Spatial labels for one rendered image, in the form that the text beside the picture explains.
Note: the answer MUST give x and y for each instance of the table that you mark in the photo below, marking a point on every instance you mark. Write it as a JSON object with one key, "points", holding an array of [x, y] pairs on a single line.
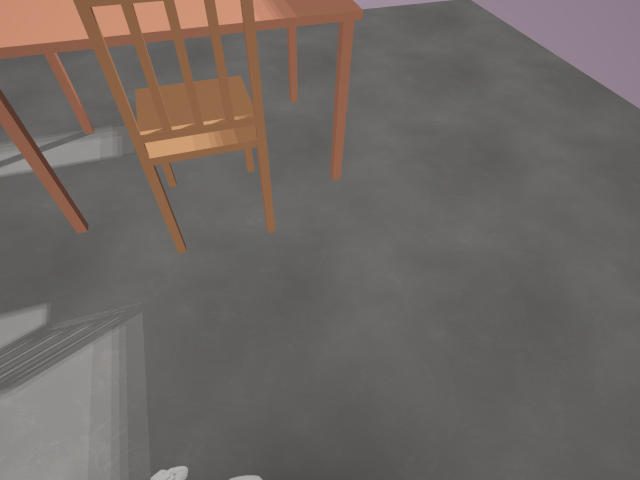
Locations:
{"points": [[34, 27]]}

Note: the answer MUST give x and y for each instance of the chair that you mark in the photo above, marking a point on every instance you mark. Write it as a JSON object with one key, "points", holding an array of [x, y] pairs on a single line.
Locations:
{"points": [[192, 119]]}

